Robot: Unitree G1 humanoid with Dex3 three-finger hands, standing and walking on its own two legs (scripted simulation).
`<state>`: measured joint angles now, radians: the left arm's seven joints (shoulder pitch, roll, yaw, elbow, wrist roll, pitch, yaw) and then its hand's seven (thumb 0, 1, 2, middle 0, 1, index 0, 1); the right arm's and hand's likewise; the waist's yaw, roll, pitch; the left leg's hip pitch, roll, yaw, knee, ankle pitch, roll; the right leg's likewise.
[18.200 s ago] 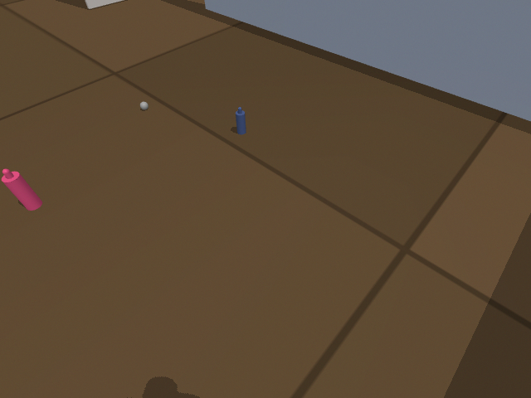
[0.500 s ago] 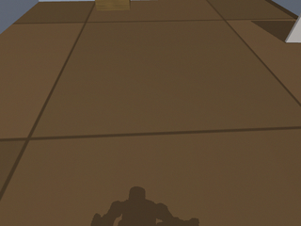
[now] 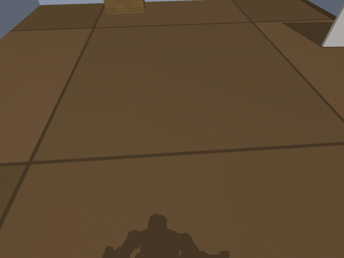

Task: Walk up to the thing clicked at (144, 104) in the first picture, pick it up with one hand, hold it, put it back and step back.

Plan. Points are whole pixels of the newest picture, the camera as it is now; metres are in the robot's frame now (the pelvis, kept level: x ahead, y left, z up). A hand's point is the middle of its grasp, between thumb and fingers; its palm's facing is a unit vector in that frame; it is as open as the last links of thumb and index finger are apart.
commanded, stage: walk up
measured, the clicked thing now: out of the picture +0.49 -1.39 -0.76
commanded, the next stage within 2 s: none
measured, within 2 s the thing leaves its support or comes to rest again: neither
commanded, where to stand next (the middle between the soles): +0.96 +0.04 m, yaw +2 degrees
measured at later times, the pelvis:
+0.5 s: pelvis +0.16 -0.08 -0.01, yaw +2 degrees
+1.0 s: pelvis +0.41 -0.04 -0.02, yaw +3 degrees
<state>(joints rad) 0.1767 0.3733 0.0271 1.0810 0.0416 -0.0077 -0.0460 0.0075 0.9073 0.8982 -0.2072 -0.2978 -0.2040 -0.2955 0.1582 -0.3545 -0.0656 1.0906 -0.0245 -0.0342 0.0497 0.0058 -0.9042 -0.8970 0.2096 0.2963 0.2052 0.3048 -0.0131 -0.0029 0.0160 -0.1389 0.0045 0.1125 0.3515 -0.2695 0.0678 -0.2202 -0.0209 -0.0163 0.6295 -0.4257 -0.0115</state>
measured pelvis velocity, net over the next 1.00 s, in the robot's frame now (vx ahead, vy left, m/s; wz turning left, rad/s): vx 0.41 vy -0.04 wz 0.06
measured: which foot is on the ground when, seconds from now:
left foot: down 0.00-0.24, up 0.26-0.64, down 0.66-1.00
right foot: up 0.00-0.22, down 0.24-0.70, up 0.72-1.00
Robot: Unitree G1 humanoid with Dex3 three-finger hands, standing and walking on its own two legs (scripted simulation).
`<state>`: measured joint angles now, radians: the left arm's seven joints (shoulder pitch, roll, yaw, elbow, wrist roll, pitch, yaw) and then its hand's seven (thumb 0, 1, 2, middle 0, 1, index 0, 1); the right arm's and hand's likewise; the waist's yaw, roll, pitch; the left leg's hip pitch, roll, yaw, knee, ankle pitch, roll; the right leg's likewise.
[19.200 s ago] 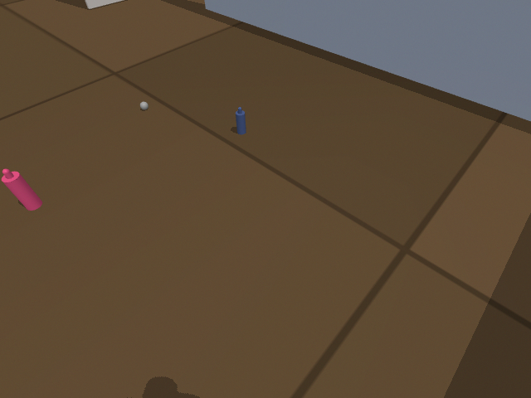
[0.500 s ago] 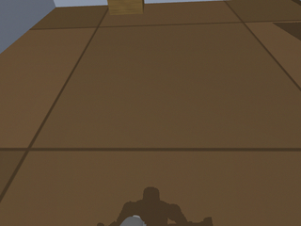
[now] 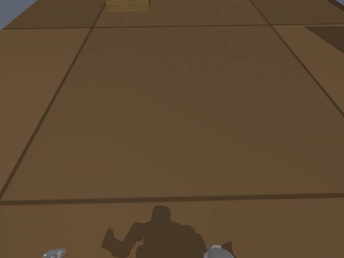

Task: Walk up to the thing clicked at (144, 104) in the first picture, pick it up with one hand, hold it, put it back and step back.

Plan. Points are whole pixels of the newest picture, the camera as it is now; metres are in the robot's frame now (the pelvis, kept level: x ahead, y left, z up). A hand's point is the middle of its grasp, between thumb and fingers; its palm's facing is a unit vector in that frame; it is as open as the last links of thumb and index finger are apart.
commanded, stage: walk up
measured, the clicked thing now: out of the picture +0.01 -1.35 -0.74
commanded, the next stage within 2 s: none
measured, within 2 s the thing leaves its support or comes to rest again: neither
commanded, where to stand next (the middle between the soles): +0.55 +0.04 m, yaw -1 degrees
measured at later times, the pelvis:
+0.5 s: pelvis +0.21 +0.00 +0.00, yaw +1 degrees
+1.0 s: pelvis +0.41 +0.04 -0.02, yaw -22 degrees
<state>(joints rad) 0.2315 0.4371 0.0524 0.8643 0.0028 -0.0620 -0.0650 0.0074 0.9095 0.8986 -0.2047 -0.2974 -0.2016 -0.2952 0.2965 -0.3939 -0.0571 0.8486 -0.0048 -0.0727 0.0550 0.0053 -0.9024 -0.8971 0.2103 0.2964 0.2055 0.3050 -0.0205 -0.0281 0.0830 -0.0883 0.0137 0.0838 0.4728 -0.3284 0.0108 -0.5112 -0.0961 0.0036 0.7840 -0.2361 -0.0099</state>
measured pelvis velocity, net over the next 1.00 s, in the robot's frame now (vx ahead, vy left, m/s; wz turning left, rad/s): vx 0.41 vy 0.04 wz -0.39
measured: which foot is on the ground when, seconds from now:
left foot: down 0.00-0.12, up 0.14-0.50, down 0.52-1.00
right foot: up 0.00-0.08, down 0.10-0.56, up 0.58-0.98, down 1.00-1.00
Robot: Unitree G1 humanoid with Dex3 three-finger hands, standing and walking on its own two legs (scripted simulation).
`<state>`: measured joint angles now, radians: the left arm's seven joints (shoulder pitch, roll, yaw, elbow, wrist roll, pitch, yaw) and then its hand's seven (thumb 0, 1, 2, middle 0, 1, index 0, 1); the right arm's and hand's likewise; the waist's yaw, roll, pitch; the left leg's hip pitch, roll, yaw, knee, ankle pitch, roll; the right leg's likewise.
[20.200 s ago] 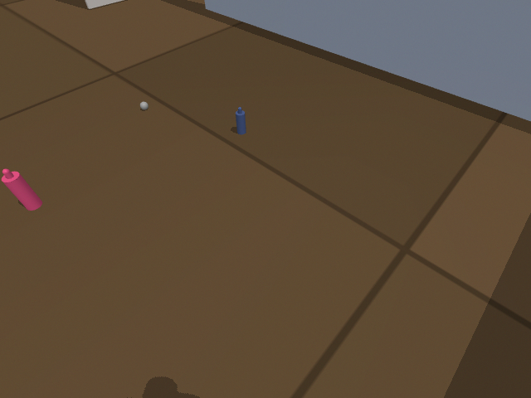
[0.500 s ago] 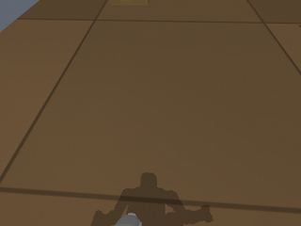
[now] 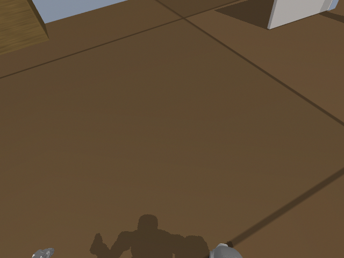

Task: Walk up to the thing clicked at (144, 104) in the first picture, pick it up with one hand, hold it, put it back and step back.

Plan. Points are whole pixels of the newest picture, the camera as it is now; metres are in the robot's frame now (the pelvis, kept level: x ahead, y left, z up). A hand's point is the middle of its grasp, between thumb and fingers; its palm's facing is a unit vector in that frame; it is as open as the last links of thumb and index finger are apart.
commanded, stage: walk up
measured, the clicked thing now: out of the picture +0.15 -1.44 -0.72
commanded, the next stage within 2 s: none
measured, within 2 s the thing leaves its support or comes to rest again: neither
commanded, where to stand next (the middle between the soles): +0.13 +0.06 m, yaw -98 degrees
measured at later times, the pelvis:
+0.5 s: pelvis +0.10 +0.16 -0.01, yaw -30 degrees
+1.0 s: pelvis +0.06 +0.19 +0.02, yaw -60 degrees
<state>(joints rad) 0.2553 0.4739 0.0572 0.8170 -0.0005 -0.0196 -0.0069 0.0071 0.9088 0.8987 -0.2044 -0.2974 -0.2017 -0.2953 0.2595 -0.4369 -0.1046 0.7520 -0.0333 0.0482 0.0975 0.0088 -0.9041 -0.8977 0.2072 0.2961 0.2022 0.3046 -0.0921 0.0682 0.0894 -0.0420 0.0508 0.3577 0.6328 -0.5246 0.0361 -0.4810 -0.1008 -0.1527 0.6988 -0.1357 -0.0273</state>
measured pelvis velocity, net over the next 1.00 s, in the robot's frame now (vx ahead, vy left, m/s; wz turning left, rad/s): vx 0.06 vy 0.19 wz -1.05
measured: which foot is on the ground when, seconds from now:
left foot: down 0.00-0.02, up 0.04-0.36, down 0.38-0.84, up 0.86-1.00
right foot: down 0.00-0.40, up 0.42-0.82, down 0.84-1.00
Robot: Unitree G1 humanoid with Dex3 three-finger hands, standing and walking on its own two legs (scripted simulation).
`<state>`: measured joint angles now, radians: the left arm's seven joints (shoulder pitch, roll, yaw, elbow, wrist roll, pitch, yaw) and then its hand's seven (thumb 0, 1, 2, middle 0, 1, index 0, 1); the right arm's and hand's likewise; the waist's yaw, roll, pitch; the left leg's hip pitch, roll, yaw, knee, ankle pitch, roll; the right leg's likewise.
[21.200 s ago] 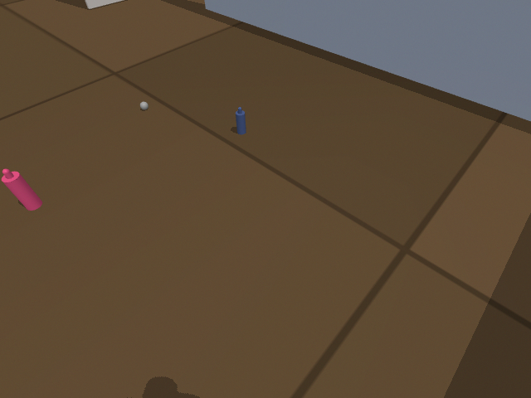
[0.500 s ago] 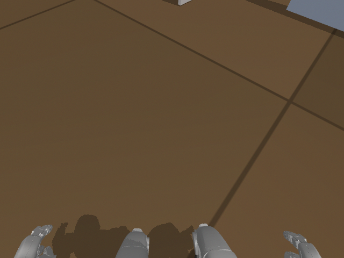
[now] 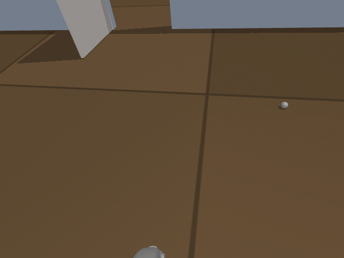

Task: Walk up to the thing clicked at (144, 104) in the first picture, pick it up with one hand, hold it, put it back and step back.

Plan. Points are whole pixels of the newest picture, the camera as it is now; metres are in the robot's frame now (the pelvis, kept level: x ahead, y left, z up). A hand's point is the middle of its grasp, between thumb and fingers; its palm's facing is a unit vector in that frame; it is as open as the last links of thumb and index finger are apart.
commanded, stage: walk up
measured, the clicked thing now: (284, 105) +1.46 -0.74 -0.74
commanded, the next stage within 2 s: stand in 1.98 s
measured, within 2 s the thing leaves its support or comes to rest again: neither
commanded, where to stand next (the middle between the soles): +0.15 -0.01 m, yaw -38 degrees
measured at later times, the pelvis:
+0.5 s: pelvis +0.08 +0.01 +0.01, yaw -16 degrees
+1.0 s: pelvis +0.11 +0.03 -0.03, yaw -29 degrees
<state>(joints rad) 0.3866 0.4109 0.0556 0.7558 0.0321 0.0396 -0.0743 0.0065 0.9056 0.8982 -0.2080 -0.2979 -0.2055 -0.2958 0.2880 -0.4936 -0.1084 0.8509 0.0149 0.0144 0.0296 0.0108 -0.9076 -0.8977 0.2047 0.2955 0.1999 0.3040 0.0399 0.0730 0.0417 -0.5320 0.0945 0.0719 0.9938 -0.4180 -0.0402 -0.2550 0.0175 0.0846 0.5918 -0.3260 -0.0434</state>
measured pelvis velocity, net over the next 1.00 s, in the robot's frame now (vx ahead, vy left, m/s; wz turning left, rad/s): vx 0.11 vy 0.03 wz -0.51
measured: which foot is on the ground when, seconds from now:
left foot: up 0.00-0.16, down 0.18-0.60, up 0.62-0.92, down 0.94-1.00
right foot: down 0.00-0.20, up 0.22-0.56, down 0.58-0.98, up 1.00-1.00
